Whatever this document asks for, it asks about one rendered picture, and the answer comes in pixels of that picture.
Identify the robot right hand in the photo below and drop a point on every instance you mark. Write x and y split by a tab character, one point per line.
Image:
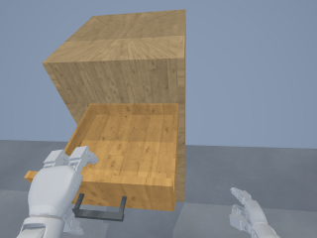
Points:
244	218

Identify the right robot forearm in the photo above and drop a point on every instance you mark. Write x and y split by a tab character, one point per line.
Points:
262	230

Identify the drawer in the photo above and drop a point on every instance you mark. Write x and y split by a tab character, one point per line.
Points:
136	145

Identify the cabinet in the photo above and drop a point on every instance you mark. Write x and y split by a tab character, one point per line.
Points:
131	58

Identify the handle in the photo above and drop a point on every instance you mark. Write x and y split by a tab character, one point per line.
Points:
98	214

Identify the robot left hand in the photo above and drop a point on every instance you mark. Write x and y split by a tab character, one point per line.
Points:
55	186

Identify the left robot forearm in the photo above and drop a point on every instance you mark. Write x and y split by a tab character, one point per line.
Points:
42	226

